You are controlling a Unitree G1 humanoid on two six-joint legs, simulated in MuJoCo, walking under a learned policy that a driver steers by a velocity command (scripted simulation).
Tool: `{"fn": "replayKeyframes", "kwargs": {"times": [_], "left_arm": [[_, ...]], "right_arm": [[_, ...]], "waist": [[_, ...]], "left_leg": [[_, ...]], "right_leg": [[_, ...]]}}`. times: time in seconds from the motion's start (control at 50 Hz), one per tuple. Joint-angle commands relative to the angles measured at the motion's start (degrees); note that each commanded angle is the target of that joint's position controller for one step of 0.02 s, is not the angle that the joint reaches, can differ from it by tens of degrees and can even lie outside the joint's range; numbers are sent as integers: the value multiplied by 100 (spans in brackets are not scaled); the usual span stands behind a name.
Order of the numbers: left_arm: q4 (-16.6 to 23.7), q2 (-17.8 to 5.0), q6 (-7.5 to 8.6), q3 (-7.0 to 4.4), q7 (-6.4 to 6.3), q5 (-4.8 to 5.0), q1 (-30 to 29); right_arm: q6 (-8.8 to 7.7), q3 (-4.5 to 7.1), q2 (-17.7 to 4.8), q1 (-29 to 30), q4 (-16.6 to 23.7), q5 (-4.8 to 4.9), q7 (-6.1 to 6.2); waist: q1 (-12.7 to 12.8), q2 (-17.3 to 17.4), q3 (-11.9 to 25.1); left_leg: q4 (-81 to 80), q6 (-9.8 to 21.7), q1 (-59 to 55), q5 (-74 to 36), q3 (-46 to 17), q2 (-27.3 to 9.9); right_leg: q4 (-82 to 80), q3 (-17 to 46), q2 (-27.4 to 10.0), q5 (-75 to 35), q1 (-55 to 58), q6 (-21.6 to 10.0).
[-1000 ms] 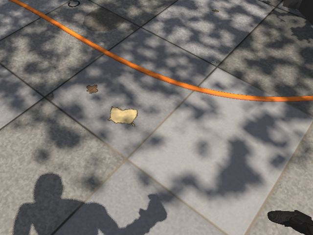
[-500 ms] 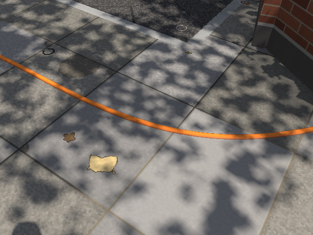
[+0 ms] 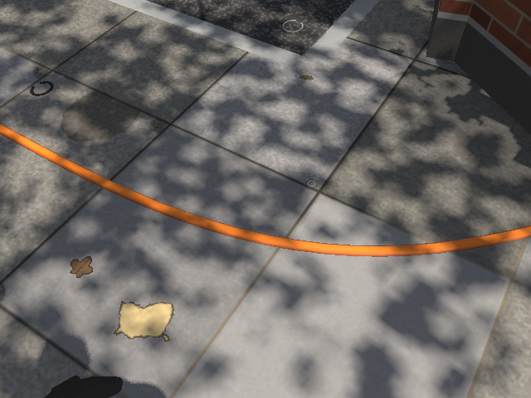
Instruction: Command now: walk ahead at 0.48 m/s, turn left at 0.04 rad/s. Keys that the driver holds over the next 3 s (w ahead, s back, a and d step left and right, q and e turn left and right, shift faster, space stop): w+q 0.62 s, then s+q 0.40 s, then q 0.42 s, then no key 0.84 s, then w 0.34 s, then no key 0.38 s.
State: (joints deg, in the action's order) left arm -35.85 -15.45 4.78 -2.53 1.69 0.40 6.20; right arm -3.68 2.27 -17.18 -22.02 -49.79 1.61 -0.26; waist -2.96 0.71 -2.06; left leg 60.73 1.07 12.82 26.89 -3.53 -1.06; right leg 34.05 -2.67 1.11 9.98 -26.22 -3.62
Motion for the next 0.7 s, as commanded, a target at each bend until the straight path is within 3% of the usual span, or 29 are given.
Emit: {"fn": "replayKeyframes", "kwargs": {"times": [0.02,0.04,0.06,0.12,0.18,0.26,0.32,0.38,0.44,0.46,0.48,0.5,0.52,0.54,0.56,0.58,0.6,0.62,0.66,0.7], "left_arm": [[-29,-726,27,-226,-15,-23,980],[-28,-580,73,-193,1,-77,749],[-65,-538,121,-196,3,-93,632],[-292,-601,263,-241,-24,-110,691],[-482,-691,264,-275,-99,-139,890],[-603,-806,221,-286,-172,-98,970],[-798,-892,126,-318,-203,-61,1315],[-917,-969,-36,-353,-222,1,1481],[-866,-1207,-180,-408,-305,30,1323],[-837,-1271,-232,-418,-341,25,1269],[-794,-1256,-250,-391,-377,48,1170],[-661,-959,-173,-265,-384,-84,1316],[-382,-286,26,-38,-269,-137,1685],[-320,-825,266,-141,-157,39,1096],[-131,-927,363,-157,-110,217,604],[-99,-820,400,-124,-136,135,523],[-138,-879,370,-171,-176,-26,506],[-146,-885,299,-196,-170,-74,622],[-147,-818,155,-200,-205,-142,730],[-106,-639,77,-137,-264,-174,620]], "right_arm": [[-232,141,-696,540,686,17,-11],[-163,167,-648,431,633,-32,-2],[-77,160,-550,264,558,-16,-2],[101,153,-364,343,554,-2,39],[95,176,-334,795,694,-35,39],[22,133,-209,1424,872,-62,-92],[7,63,-70,1968,1137,-53,-196],[-3,49,-68,2323,1441,-45,-322],[25,170,-302,1986,1581,-37,-394],[43,288,-517,1412,1489,-29,-379],[53,471,-838,480,1288,-15,-308],[128,643,-1372,-343,1145,-18,-166],[86,665,-1692,-60,1288,18,-154],[57,521,-1186,-227,1335,-48,-164],[22,450,-918,-80,1304,-90,-154],[-4,414,-821,290,1330,-76,-160],[-15,359,-620,638,1406,-79,-140],[-11,326,-569,833,1508,-137,-113],[-11,363,-695,1058,1550,-161,-55],[21,421,-885,1035,1475,-178,34]], "waist": [[536,-380,521],[325,-482,390],[195,-625,388],[132,-486,156],[258,-348,-30],[497,-269,-177],[752,-165,-368],[833,-192,-424],[485,-555,72],[152,-641,447],[-377,-525,935],[-621,250,1558],[5,1498,2192],[-446,710,2453],[-438,438,1657],[-110,-160,1019],[94,-179,767],[276,-20,601],[470,18,346],[490,25,277]], "left_leg": [[1144,95,2911,-771,-112,-501],[862,72,2559,-1081,-174,-682],[757,31,2250,-1258,-195,-750],[440,-98,2337,-1634,-313,-710],[-326,-179,2859,-2473,-520,-591],[-1597,-147,2705,-3475,-99,-473],[-2176,-39,2942,-3433,103,-454],[-2512,128,3186,-2762,385,-361],[-2550,439,2243,-1829,920,133],[-2564,593,1462,-1631,1033,377],[-2981,834,22,-1988,947,558],[-2998,1235,-1858,-2157,-590,-419],[-3769,2445,-3626,-1239,-4009,-1779],[-4259,2269,-3759,-916,-4227,-1790],[-4287,1998,-3140,-1249,-3294,-1582],[-4338,1804,-2158,-1896,-2612,-1322],[-4417,1695,-1484,-2451,-2153,-1117],[-4560,1687,-953,-2816,-1939,-969],[-4564,1704,-229,-4644,-1520,-873],[-4363,1531,297,-5934,-909,-576]], "right_leg": [[-2071,2680,-1741,886,2572,-994],[-2236,2182,-1522,431,2059,-906],[-2423,1865,-1428,246,1745,-883],[-2752,1131,-1411,-302,1380,-919],[-2834,627,-1404,-732,1664,-858],[-2902,-79,-1305,-1051,1909,-633],[-2777,-310,-1491,-1292,2534,-599],[-2374,-461,-1682,-1980,3256,-546],[-1284,-727,-1695,-4812,3507,-346],[-440,-817,-1625,-5563,3407,-262],[808,-965,-1416,-5317,2786,-68],[2629,-959,-1114,-2997,1220,173],[4703,-159,252,2112,-1242,540],[4954,972,-16,2084,-1866,377],[4701,915,-257,1654,-2099,256],[4073,847,-506,1258,-1934,239],[3546,819,-686,1058,-1588,292],[3374,821,-759,921,-1238,356],[2995,653,-697,926,-943,616],[2153,446,-449,579,-698,804]]}}
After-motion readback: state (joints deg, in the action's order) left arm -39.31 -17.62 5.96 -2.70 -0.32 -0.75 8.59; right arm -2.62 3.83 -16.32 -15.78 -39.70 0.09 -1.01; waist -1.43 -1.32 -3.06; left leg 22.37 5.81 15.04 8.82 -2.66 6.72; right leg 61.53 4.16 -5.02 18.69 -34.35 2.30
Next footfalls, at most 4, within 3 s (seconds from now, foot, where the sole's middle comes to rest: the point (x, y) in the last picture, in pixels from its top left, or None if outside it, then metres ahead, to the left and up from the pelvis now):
0.48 left None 0.42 0.16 -0.76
0.92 right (242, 309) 0.70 0.07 -0.76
1.32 left None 0.41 0.16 -0.76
1.72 right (268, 343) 0.59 0.01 -0.76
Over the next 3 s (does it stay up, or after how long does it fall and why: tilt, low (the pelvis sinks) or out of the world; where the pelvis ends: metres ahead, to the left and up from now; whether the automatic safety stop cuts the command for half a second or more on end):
stays up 0.58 0.22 0.01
